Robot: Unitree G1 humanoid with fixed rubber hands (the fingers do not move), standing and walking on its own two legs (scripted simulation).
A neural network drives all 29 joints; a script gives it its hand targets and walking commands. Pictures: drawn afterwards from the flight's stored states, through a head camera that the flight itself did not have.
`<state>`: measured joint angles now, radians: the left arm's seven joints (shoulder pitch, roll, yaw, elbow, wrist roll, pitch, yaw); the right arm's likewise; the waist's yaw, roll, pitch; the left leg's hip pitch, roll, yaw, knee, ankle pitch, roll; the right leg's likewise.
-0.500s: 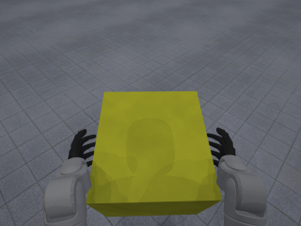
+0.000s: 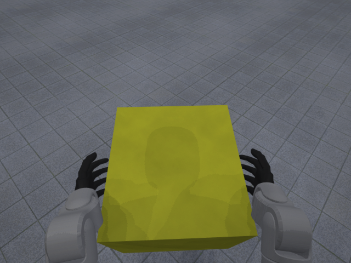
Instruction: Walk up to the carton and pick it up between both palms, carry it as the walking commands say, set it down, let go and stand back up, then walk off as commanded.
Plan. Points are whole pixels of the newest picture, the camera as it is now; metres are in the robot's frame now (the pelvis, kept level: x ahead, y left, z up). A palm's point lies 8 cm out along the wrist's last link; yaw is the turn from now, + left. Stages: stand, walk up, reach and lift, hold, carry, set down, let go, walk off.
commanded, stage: carry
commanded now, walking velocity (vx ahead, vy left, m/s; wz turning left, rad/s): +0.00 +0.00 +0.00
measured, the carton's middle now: (174, 180) +0.32 +0.00 +0.00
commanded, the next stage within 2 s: none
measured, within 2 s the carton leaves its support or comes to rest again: neither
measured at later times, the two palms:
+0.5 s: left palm (92, 175) +0.30 +0.18 +0.06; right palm (245, 173) +0.30 -0.16 +0.06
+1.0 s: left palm (88, 192) +0.27 +0.18 +0.05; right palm (247, 188) +0.27 -0.16 +0.05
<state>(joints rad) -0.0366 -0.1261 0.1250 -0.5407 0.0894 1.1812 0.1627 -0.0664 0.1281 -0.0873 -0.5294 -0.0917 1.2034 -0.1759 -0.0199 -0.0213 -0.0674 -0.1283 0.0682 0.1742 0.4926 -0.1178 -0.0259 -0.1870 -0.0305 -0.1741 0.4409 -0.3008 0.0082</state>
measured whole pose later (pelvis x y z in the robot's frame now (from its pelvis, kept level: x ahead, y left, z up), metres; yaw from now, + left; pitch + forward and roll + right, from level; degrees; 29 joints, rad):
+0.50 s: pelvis +0.05 +0.02 -0.03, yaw -1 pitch +4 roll +1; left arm -0.08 -0.13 0.12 -0.43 0.11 1.15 0.15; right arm -0.09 0.13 -0.12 -0.44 -0.12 1.17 -0.15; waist 0.00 -0.01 -0.10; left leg -0.36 0.04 0.11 0.58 -0.27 0.00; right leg -0.17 -0.03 -0.15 0.53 -0.42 -0.02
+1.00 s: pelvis +0.01 +0.02 -0.03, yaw +0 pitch +3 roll +1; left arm -0.10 -0.13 0.14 -0.24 0.15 1.03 0.12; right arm -0.11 0.13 -0.15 -0.26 -0.15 1.04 -0.12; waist -0.01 -0.01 -0.12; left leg -0.35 0.03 0.10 0.50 -0.20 0.01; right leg -0.19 -0.03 -0.16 0.50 -0.37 -0.03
